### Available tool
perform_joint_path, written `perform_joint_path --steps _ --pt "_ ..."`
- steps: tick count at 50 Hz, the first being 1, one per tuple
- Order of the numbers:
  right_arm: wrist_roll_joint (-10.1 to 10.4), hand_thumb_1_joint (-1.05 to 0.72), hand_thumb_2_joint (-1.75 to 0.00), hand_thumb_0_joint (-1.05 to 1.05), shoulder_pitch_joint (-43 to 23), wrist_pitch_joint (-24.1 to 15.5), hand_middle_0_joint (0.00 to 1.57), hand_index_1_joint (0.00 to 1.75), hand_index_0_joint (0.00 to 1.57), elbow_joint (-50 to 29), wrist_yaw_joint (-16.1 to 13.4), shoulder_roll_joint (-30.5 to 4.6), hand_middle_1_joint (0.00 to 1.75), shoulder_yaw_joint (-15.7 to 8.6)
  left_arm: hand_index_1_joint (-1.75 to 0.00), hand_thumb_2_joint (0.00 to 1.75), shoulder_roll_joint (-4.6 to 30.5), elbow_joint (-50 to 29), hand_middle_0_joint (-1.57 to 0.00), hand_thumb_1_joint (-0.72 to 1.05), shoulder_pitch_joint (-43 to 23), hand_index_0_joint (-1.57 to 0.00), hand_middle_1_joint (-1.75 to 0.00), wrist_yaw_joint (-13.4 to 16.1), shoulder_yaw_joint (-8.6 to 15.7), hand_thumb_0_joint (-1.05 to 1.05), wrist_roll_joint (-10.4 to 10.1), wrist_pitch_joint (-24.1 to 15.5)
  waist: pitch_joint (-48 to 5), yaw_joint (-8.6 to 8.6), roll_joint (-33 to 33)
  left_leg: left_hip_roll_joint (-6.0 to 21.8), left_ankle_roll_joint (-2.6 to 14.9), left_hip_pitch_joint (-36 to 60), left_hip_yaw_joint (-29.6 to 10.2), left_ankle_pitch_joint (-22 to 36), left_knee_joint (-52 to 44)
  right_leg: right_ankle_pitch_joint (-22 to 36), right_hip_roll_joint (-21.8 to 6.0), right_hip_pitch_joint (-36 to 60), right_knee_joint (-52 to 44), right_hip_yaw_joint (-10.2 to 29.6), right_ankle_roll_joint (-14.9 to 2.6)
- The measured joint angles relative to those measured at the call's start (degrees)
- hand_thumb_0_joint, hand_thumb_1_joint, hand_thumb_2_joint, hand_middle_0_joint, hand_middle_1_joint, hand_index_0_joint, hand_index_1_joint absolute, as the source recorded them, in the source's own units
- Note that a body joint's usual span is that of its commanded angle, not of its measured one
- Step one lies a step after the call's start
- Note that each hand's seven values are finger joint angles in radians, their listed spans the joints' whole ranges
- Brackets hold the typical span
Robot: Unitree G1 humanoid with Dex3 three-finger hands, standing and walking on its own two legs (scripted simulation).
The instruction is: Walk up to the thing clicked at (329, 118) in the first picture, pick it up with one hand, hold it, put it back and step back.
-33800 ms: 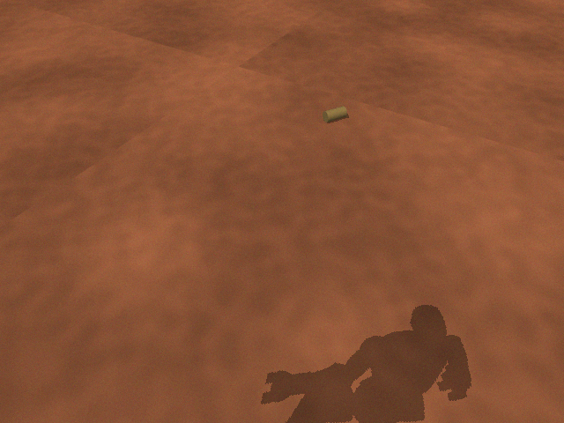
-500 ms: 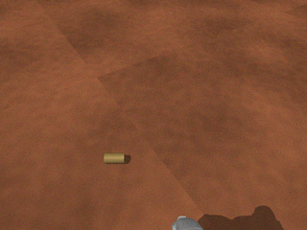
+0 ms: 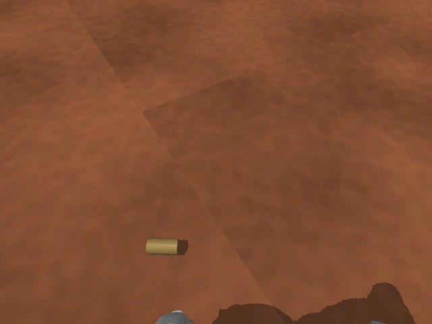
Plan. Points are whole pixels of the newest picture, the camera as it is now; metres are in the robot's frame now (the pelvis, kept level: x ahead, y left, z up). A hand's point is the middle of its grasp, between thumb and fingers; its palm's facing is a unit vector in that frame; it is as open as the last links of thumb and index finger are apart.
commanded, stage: walk up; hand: left
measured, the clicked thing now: (163, 246) +0.51 +0.26 -0.72
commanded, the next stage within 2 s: none
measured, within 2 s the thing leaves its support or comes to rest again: neither
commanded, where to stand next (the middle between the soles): +0.13 +0.02 m, yaw +0 degrees
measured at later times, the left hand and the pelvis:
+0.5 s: hand out of the picture +0.13 +0.26 -0.13, palm faces -0.01 -0.93 -0.37, open 7.4 cm; pelvis +0.04 -0.01 +0.02, yaw +0 degrees
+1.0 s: hand out of the picture +0.10 +0.25 -0.14, palm faces -0.03 -0.95 -0.31, open 7.4 cm; pelvis +0.03 +0.00 +0.03, yaw +0 degrees
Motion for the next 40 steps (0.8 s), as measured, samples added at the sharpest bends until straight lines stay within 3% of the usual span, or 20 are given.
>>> perform_joint_path --steps 5,7,9,13,23,40 --pt "0.1 -0.91 -0.90 0.00 -3.8 0.6 0.20 0.30 0.21 1.1 -0.9 2.1 0.30 1.5 -0.30 0.90 0.7 3.6 -0.21 0.90 -2.7 -0.20 -0.30 1.3 -0.2 0.01 -1.0 2.3 0.8 -0.41 -2.9 -0.7 -0.29 -0.3 0.4 -4.8 3.6 -8.8 0.3 -3.1 8.6 2.5 -1.11" --pt "0.4 -0.91 -0.90 0.00 -5.2 0.9 0.20 0.30 0.21 1.3 -1.1 2.5 0.30 2.2 -0.30 0.90 0.6 4.9 -0.21 0.90 -3.3 -0.20 -0.30 1.4 -0.4 0.01 -1.0 2.0 0.6 -0.37 -2.9 -0.2 -0.66 -0.2 0.4 -5.3 3.8 -5.2 0.1 -2.3 4.2 2.2 -1.36" --pt "0.9 -0.91 -0.90 0.00 -6.9 1.4 0.20 0.30 0.21 2.0 -1.1 2.6 0.30 2.6 -0.30 0.90 0.2 6.4 -0.21 0.90 -3.8 -0.20 -0.30 1.4 -0.5 0.01 -0.7 1.4 0.7 -0.27 -2.1 0.4 -1.16 -0.2 0.0 -6.2 4.8 0.6 0.3 -0.9 0.5 1.8 0.09" --pt "1.7 -0.91 -0.90 0.00 -9.4 2.1 0.20 0.30 0.21 4.4 -0.9 3.3 0.30 3.0 -0.30 0.90 -0.4 9.3 -0.21 0.90 -4.8 -0.20 -0.30 1.1 -1.5 0.01 -0.5 1.3 -0.4 -0.34 -1.4 0.2 -1.50 2.2 0.1 -5.4 1.5 0.1 0.0 1.1 -1.8 1.7 1.11" --pt "2.1 -0.91 -0.90 0.00 -14.1 2.7 0.20 0.30 0.21 11.0 -0.7 3.2 0.30 3.4 -0.30 0.90 -1.3 13.8 -0.21 0.90 -9.7 -0.20 -0.30 1.5 -1.8 0.01 -0.7 0.9 -0.8 -0.44 0.8 -0.1 -1.67 7.6 0.4 -2.1 -6.2 3.5 0.0 6.4 -9.7 1.6 1.14" --pt "1.2 -0.91 -0.90 0.00 -11.9 3.1 0.20 0.30 0.21 18.4 -0.6 3.0 0.30 3.2 -0.30 0.90 -2.5 18.6 -0.21 0.90 -13.0 -0.20 -0.30 0.8 -1.1 0.00 -0.1 1.6 -2.2 -2.07 -0.2 -0.3 -1.60 11.9 0.4 3.5 -15.7 9.8 0.1 11.1 -20.1 1.3 1.44"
